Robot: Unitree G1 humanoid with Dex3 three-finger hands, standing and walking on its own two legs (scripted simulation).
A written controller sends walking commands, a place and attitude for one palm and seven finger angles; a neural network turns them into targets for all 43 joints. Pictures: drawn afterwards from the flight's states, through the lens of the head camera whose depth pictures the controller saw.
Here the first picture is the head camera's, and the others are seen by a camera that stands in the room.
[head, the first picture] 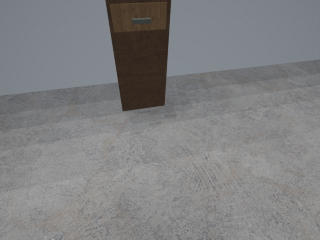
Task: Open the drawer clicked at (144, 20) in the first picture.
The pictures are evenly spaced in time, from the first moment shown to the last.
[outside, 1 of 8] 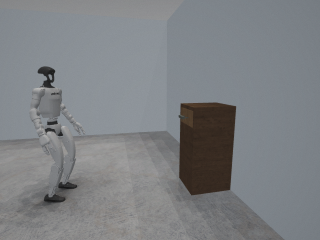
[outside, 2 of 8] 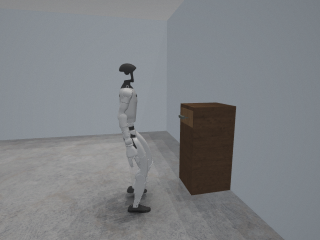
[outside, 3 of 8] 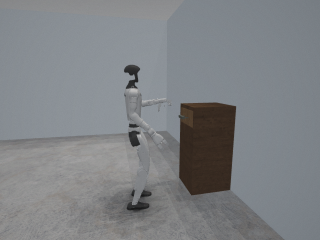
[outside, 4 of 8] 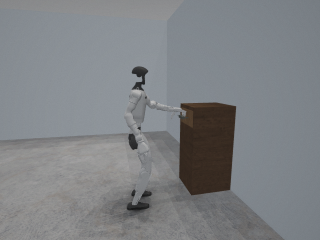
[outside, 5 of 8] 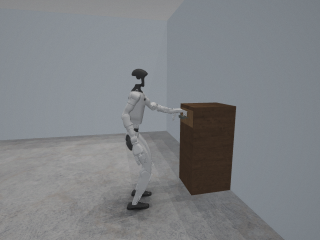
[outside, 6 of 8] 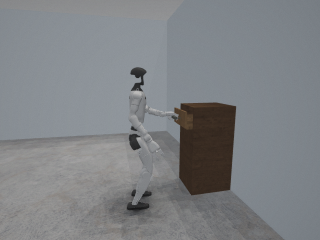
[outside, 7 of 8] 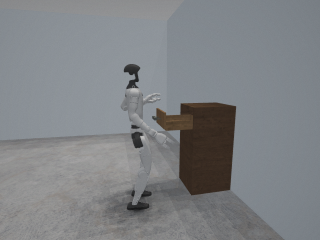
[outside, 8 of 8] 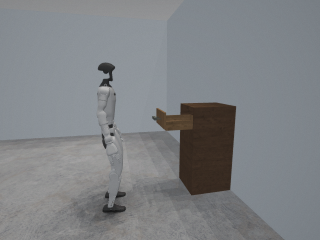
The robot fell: no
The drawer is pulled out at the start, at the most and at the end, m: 0.00 0.30 0.29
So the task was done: yes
